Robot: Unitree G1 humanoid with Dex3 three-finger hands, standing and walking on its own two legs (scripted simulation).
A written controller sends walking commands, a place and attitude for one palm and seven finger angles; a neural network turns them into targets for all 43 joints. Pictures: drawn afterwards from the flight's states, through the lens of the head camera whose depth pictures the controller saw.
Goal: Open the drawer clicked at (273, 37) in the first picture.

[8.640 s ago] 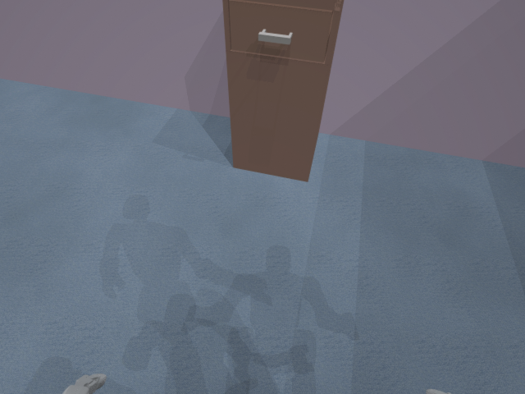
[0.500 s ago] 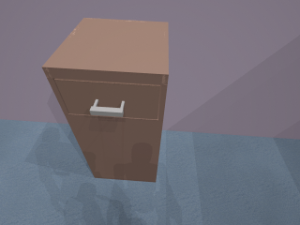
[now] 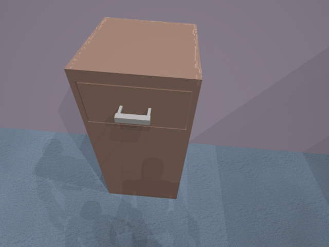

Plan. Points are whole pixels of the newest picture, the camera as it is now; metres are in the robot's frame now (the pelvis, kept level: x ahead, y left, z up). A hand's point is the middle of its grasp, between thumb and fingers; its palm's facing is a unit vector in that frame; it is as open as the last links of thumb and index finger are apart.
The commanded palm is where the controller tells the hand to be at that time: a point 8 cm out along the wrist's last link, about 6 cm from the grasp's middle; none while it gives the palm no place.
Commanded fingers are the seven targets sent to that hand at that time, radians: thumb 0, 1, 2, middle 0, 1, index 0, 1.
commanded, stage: look again from close up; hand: left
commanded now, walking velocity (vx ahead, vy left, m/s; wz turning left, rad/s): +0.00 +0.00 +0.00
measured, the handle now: (133, 114) +0.53 +0.13 -0.01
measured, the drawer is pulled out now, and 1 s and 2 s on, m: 0.00 0.00 0.00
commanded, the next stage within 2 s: shuffle to correct the standing spot in 0.10 s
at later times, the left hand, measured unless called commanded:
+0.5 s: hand out of the picture -0.03 +0.15 -0.17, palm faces -0.02 -0.99 -0.17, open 7.4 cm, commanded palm none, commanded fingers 0.00 0.90 0.90 -0.20 -0.30 -0.20 -0.30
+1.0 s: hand out of the picture +0.00 +0.13 -0.18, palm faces +0.04 -0.98 -0.17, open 7.4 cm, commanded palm none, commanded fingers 0.00 0.90 0.90 -0.20 -0.30 -0.20 -0.30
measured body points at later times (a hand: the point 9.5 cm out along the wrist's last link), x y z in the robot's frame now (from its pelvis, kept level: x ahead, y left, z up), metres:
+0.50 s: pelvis +0.00 -0.02 +0.00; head +0.01 -0.01 +0.45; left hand -0.02 +0.20 -0.16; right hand +0.01 -0.25 -0.15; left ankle +0.04 +0.09 -0.73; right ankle -0.02 -0.15 -0.73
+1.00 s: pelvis +0.01 -0.04 +0.00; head +0.02 -0.02 +0.45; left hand +0.00 +0.18 -0.16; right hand +0.04 -0.27 -0.15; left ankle +0.03 +0.07 -0.73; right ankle -0.02 -0.15 -0.73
